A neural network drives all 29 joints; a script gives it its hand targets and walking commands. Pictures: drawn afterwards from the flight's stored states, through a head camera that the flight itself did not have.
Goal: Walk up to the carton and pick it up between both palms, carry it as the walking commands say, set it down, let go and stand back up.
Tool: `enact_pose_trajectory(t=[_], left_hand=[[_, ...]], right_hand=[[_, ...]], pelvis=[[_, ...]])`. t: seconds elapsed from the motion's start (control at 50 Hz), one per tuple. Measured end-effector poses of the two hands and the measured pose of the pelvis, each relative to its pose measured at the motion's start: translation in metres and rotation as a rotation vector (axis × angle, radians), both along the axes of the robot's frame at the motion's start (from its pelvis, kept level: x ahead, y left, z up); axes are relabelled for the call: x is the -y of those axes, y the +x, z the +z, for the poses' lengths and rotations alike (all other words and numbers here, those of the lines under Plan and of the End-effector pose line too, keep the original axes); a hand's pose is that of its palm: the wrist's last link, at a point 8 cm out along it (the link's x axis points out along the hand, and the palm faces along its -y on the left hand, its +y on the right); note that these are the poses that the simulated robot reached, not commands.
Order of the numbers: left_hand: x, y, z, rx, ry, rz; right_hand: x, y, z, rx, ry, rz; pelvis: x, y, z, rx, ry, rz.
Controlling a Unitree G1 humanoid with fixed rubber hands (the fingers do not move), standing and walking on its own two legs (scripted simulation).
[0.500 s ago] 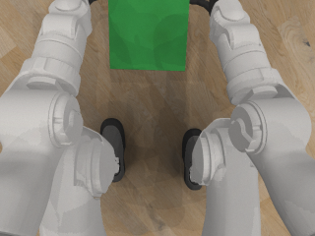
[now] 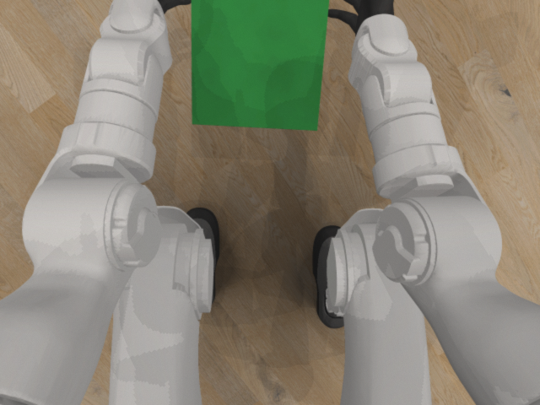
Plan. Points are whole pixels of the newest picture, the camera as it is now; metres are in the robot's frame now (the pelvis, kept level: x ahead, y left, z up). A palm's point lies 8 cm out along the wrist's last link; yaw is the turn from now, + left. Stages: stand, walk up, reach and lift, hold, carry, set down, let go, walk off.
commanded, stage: reach and lift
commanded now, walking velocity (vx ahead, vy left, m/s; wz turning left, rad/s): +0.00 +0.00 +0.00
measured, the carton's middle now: (258, 35) +0.54 +0.04 -0.23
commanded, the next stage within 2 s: none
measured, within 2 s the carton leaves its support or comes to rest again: neither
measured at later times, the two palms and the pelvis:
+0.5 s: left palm (136, 2) +0.52 +0.16 -0.10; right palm (381, 12) +0.53 -0.08 -0.10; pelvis +0.00 +0.00 +0.03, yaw +0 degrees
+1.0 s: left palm out of the picture +0.51 +0.16 -0.02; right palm out of the picture +0.51 -0.08 -0.01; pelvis -0.01 +0.00 +0.07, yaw +1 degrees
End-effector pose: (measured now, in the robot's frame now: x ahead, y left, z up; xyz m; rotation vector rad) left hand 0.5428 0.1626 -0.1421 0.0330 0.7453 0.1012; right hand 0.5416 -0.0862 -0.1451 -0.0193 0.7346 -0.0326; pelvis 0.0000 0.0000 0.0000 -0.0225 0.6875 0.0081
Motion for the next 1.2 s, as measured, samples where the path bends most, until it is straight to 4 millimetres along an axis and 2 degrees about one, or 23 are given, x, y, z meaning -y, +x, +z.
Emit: enact_pose_trajectory(t=[0.32, 0.58, 0.94, 1.2], left_hand=[[0.0, -0.006, 0.023, 0.021, 0.006, 0.029], [0.004, -0.027, 0.051, 0.033, 0.028, 0.123], [0.005, -0.035, 0.114, 0.05, 0.02, 0.118], [0.009, -0.044, 0.15, 0.048, 0.03, 0.133]], right_hand=[[-0.004, -0.009, 0.022, 0.019, 0.004, -0.049], [-0.009, -0.014, 0.063, 0.041, -0.017, -0.07], [-0.008, -0.028, 0.125, 0.064, -0.016, -0.08], [-0.007, -0.037, 0.16, 0.059, -0.029, -0.1]], pelvis=[[-0.002, 0.0, 0.016, -0.018, -0.017, 0.019], [-0.002, 0.0, 0.036, -0.047, -0.019, 0.016], [-0.003, -0.007, 0.068, -0.053, -0.016, 0.022], [-0.002, -0.002, 0.091, -0.052, -0.014, 0.024]])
